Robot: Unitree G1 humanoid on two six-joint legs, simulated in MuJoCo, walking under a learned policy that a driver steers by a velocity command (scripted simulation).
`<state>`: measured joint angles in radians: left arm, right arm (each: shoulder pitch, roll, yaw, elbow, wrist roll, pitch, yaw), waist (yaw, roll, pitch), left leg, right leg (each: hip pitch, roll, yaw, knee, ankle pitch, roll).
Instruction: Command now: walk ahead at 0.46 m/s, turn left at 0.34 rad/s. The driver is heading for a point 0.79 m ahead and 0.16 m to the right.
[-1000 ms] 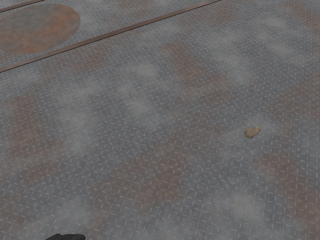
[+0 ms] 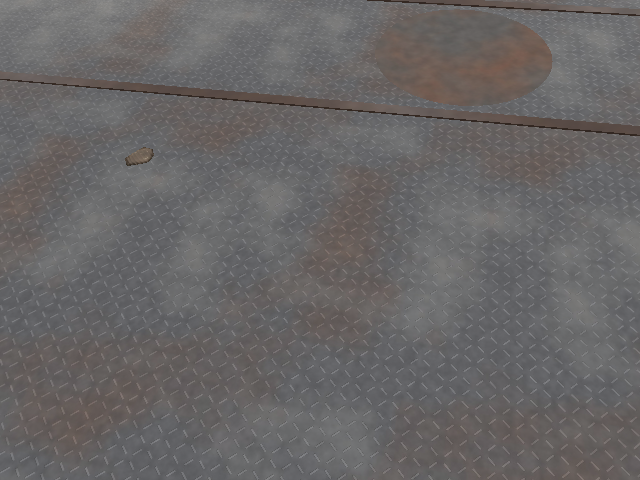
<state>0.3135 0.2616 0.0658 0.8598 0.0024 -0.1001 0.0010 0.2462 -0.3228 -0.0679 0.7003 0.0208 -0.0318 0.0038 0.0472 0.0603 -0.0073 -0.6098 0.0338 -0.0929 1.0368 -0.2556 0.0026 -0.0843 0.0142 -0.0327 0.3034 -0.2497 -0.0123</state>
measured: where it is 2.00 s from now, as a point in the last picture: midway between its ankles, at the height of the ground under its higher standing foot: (400, 352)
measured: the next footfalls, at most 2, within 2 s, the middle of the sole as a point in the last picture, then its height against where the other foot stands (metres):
left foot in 0.24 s outside the picture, level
right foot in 0.78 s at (407, 442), level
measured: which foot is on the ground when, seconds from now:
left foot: up 0.00-0.22, down 0.24-0.76, up 0.78-1.00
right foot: down 0.00-0.26, up 0.28-0.76, down 0.78-1.00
